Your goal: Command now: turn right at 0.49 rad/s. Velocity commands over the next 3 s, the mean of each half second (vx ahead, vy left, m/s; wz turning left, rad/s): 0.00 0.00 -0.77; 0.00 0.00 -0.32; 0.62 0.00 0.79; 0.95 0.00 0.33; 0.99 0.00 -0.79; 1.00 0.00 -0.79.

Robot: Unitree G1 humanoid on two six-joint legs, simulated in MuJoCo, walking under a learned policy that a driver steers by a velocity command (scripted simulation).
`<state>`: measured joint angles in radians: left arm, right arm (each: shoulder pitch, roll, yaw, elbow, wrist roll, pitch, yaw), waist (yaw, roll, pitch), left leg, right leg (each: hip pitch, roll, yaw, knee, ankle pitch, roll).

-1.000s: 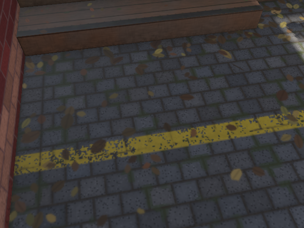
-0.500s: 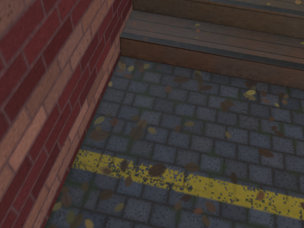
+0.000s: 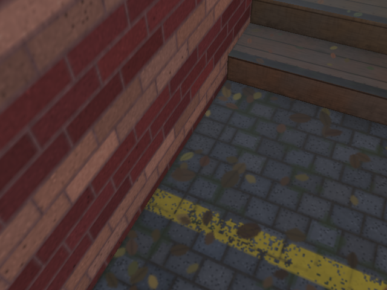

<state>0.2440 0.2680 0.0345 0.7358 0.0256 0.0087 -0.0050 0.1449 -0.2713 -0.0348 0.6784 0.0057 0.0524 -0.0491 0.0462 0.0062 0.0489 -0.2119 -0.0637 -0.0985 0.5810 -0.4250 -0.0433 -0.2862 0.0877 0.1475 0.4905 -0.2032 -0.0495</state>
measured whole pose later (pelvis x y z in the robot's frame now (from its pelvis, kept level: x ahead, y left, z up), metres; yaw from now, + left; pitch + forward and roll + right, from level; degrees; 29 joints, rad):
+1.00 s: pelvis +0.03 -0.06 +0.00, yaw -30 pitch +0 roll -1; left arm 0.18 0.27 0.02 0.72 0.02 0.04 0.03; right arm 0.28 -0.28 -0.02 0.77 -0.01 0.02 0.00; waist -0.03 -0.03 0.02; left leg -0.25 -0.07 -0.11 0.50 -0.25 0.04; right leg -0.31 0.13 0.10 0.70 -0.41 -0.04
